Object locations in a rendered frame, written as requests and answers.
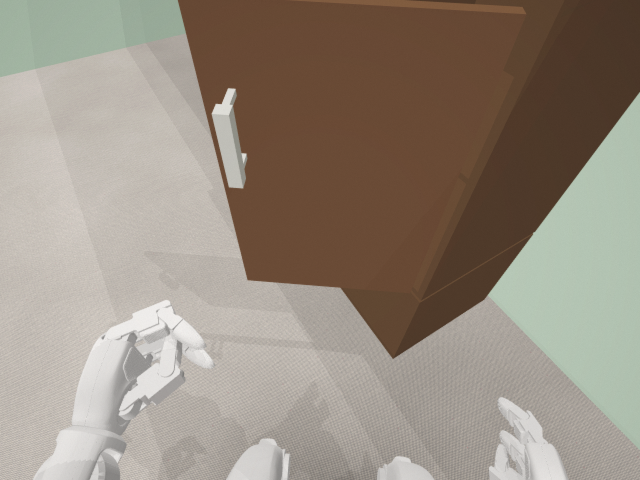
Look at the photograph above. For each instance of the right robot hand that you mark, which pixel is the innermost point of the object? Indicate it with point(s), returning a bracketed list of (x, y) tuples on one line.
[(535, 458)]

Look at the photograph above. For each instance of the handle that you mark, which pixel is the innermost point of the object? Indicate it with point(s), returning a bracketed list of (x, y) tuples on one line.
[(226, 130)]

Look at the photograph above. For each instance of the left robot hand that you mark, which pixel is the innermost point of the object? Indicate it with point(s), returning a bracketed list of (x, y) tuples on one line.
[(105, 398)]

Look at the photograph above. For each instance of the left robot forearm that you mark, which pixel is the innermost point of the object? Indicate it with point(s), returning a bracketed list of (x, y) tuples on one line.
[(84, 453)]

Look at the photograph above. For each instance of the cupboard door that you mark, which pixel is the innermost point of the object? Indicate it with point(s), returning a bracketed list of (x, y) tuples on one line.
[(356, 116)]

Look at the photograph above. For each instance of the robot left thigh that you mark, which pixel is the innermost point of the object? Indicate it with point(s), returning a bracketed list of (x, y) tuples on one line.
[(262, 462)]

